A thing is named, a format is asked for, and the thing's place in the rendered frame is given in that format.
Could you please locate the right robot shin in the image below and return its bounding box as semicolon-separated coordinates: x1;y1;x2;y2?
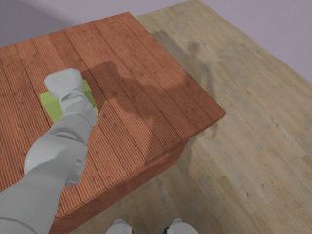
171;218;182;226

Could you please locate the table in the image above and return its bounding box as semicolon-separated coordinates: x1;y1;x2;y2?
0;11;226;234

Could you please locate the right robot thigh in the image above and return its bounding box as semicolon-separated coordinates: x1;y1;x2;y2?
167;222;199;234

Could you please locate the robot left forearm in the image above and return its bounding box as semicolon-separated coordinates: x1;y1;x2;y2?
24;89;98;174

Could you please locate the sponge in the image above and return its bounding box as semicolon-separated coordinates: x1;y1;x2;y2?
39;80;98;123

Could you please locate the robot left upper arm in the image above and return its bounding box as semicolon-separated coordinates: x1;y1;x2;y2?
0;133;88;234

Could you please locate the left robot hand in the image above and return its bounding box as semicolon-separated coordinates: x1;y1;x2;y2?
44;68;84;99

